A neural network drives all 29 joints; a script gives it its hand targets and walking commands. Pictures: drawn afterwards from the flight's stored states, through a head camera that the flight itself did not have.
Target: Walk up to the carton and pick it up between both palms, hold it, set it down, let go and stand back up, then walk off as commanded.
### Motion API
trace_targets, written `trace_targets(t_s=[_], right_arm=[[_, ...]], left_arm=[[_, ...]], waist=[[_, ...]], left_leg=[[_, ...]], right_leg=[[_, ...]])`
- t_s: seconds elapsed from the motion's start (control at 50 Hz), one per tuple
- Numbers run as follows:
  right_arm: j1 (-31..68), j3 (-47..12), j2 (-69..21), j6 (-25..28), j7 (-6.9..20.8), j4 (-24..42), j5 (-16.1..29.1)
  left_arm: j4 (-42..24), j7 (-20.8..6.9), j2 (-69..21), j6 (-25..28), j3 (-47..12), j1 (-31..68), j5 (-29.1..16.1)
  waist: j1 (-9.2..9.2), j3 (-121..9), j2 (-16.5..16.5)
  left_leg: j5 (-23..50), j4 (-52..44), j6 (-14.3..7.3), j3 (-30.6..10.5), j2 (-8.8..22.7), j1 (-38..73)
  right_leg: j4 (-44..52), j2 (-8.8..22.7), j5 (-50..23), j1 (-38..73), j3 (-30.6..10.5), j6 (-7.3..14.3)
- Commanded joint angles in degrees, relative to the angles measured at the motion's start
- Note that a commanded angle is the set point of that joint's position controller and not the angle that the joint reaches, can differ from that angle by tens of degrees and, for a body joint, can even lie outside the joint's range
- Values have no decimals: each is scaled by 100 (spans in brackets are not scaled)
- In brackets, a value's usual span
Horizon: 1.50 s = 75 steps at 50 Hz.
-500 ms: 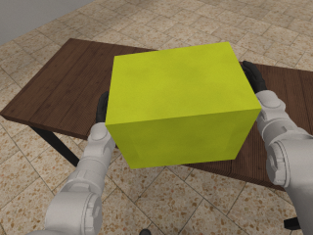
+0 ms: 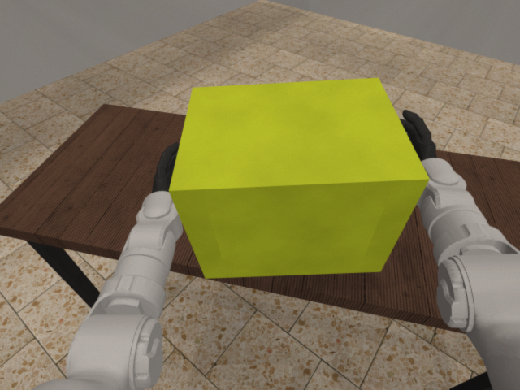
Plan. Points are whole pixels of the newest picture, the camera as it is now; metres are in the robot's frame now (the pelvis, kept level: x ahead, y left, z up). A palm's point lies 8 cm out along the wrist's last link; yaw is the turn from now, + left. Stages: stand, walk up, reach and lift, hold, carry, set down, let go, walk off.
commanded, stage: reach and lift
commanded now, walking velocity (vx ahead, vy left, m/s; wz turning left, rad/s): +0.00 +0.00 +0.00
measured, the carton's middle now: (288, 181) +0.43 +0.02 +0.09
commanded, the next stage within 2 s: none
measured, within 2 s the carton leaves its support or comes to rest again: neither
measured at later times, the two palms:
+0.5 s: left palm (168, 177) +0.37 +0.20 +0.14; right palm (440, 173) +0.41 -0.20 +0.16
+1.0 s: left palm (150, 173) +0.35 +0.22 +0.17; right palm (442, 187) +0.37 -0.19 +0.17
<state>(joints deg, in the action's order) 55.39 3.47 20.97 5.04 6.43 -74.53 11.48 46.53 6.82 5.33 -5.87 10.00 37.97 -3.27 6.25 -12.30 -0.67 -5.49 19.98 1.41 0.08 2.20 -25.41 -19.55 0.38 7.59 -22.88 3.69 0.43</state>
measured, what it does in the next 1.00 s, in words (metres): stands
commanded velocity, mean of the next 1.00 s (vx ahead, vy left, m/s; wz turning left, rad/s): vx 0.00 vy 0.00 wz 0.00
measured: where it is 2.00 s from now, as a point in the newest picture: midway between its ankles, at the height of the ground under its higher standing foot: outside the picture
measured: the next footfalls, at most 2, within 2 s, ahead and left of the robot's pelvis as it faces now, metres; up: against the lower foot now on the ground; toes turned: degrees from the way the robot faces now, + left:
none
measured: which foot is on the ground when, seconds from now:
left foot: down 0.00-1.00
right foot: down 0.00-1.00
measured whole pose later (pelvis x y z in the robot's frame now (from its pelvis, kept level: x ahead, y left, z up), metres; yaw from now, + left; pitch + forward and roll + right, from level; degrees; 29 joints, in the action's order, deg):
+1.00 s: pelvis +0.00 +0.01 +0.01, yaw +0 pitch -3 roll -1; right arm 34.6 8.2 11.5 -17.1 -1.4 -33.1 11.3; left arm 10.5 -1.2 7.0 -31.5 13.4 25.7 4.5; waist -2.2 -3.6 -1.3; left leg -6.8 17.5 0.1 -0.2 0.7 -7.8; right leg -14.9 1.3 7.8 -4.1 2.7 -1.0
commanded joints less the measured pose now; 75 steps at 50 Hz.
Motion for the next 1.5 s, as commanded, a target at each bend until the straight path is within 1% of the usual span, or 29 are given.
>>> trace_targets(t_s=[0.0,0.08,0.1,0.14,0.18,0.26,0.3,0.34,0.42,0.46,0.5,0.54,0.58,0.6,0.68,0.72,0.76,0.78,0.8,0.86,0.96,1.02,1.08,1.1,1.12,1.26,1.4,1.46,1.48], right_arm=[[3409,-1009,-3347,108,756,1881,-5],[3321,-1140,-3353,35,706,2387,28],[3188,-1136,-3384,-48,649,2575,8],[3369,-1205,-3409,-124,663,2861,34],[3192,-1347,-3468,-224,603,3104,105],[2949,-1291,-3548,-530,457,3396,-30],[2960,-1284,-3645,-584,455,3508,-40],[2672,-1718,-3944,-659,300,4015,146],[2671,-1390,-3721,-970,244,3970,-78],[2476,-1636,-3955,-1002,221,4185,63],[2528,-1683,-3925,-1051,113,4495,115],[2462,-1629,-3921,-1170,93,4467,86],[2174,-1792,-4076,-1278,-68,5000,137],[2407,-1449,-3942,-1306,-30,4698,-37],[2282,-1720,-3953,-1390,-89,5450,134],[1982,-1486,-3722,-1516,-108,5221,104],[1903,-1532,-3675,-1705,-126,5228,132],[1698,-1636,-3695,-1722,-102,5427,191],[1661,-1510,-3658,-1751,-102,5305,211],[1849,-1637,-3629,-1789,-44,5992,337],[2075,-1735,-3589,-1992,46,5994,333],[1917,-1686,-3541,-2068,93,6051,467],[2267,-1663,-3747,-2120,142,5931,285],[2470,-1849,-3912,-2103,161,6141,360],[2416,-1864,-3913,-2094,119,6246,430],[2553,-1679,-3932,-2233,18,5565,267],[2405,-1688,-3956,-2193,-126,5753,378],[2203,-1828,-3900,-2259,-258,5852,529],[2176,-1861,-3926,-2264,-282,6049,575]], left_arm=[[-2218,-497,-3217,314,-1764,5135,-269],[-2639,-460,-3405,173,-2015,4993,-301],[-2702,-478,-3402,92,-2076,4929,-354],[-2768,-462,-3448,-23,-2119,4739,-371],[-3088,-470,-3434,-115,-2220,4750,-404],[-2969,-655,-3157,-381,-1862,4422,-240],[-3159,-741,-3044,-433,-1778,4536,-154],[-3681,-832,-3040,-506,-1907,4305,-313],[-2852,-1047,-2648,-870,-1301,3770,189],[-3614,-1112,-2724,-916,-1434,3847,142],[-3618,-1157,-2799,-1071,-1660,3722,99],[-3569,-1240,-2660,-1184,-1596,3732,176],[-4260,-1290,-2651,-1288,-1895,3614,-38],[-3744,-1360,-2579,-1353,-1759,3785,112],[-4747,-1401,-2795,-1478,-2158,3700,-63],[-4453,-1459,-2732,-1637,-2179,3403,7],[-4262,-1528,-2600,-1814,-1966,3038,93],[-4960,-1495,-2777,-1853,-2175,3076,63],[-4893,-1523,-2665,-1910,-2136,3142,94],[-5238,-1459,-2718,-2018,-2360,3141,-36],[-4878,-1463,-2591,-2265,-2076,2998,144],[-5105,-1410,-2588,-2349,-2141,3042,136],[-4521,-1464,-2376,-2363,-1797,3304,232],[-4842,-1446,-2522,-2340,-1891,3498,154],[-4941,-1414,-2643,-2332,-2043,3428,27],[-4077,-1622,-2343,-2418,-1511,3631,269],[-4433,-1693,-2438,-2384,-1798,3698,139],[-4692,-1740,-2534,-2405,-1857,3534,101],[-4768,-1758,-2507,-2438,-1834,3381,116]], waist=[[-140,-3087,-225],[-216,-3241,14],[-373,-3116,-48],[-236,-3019,-13],[-344,-3201,37],[-431,-2703,-330],[-312,-2770,-188],[-372,-2891,-398],[-244,-1735,-393],[-180,-2063,-305],[-394,-2083,-239],[-442,-1755,-213],[-615,-2015,-266],[-657,-1579,-130],[-797,-1973,81],[-1003,-1559,309],[-964,-1078,104],[-982,-1420,353],[-1068,-1261,448],[-1004,-1616,461],[-822,-1184,218],[-857,-1376,375],[-595,-1203,35],[-524,-1565,93],[-660,-1669,17],[-585,-1247,-195],[-847,-1565,97],[-1022,-1657,92],[-926,-1697,97]], left_leg=[[1472,4,181,132,-396,1613],[1737,5,247,59,-367,1959],[1534,-39,215,28,-366,2012],[1512,-86,186,23,-362,2038],[1653,-59,192,-3,-387,2086],[1225,-253,16,26,-439,1932],[987,-346,-43,62,-463,1704],[1543,-238,-45,66,-522,1824],[570,-586,-185,104,-544,1516],[982,-532,-111,115,-544,1768],[1355,-401,-67,78,-573,2026],[839,-508,-89,79,-581,1883],[1222,-397,-45,61,-616,2044],[762,-515,-45,66,-614,1926],[1443,-337,71,5,-560,2417],[1316,-346,167,-18,-531,2467],[987,-458,94,14,-544,2341],[1479,-371,201,-38,-474,2581],[1359,-385,236,-49,-473,2516],[1484,-304,252,-86,-443,2794],[882,-482,104,-53,-453,2500],[909,-473,176,-26,-440,2489],[100,-696,-57,53,-454,2057],[279,-648,-68,52,-463,2153],[481,-611,-24,14,-448,2139],[-35,-724,-194,109,-495,1869],[339,-580,-41,75,-485,2128],[853,-469,52,64,-531,2281],[997,-435,30,83,-536,2358]], right_leg=[[81,-319,-1458,1558,-108,-113],[148,-366,-1530,1427,-90,-55],[223,-344,-1442,1434,-104,-63],[269,-405,-1182,1283,-101,-26],[214,-391,-1537,1581,-151,-43],[287,-289,-1542,1981,-256,-115],[247,-230,-1437,2203,-291,-165],[138,-226,-2351,2709,-332,-255],[345,-138,-1272,2652,-386,-241],[270,-179,-1589,2810,-338,-256],[298,-243,-1982,2807,-318,-249],[343,-200,-1547,2780,-309,-287],[315,-208,-2076,3026,-331,-298],[394,-153,-1560,2723,-280,-316],[340,-286,-1956,2765,-218,-281],[432,-289,-1698,2583,-199,-226],[559,-318,-1243,2531,-189,-230],[456,-353,-1571,2557,-167,-157],[492,-334,-1374,2498,-167,-161],[500,-417,-1272,2358,-138,-120],[585,-411,-728,2191,-178,-65],[511,-416,-813,2289,-174,-72],[554,-315,-236,2205,-224,-140],[496,-300,-413,2287,-263,-127],[449,-346,-750,2349,-252,-140],[533,-202,-507,2382,-348,-237],[428,-205,-1132,2561,-302,-270],[313,-233,-2080,2946,-293,-315],[308,-234,-2136,2958,-289,-336]])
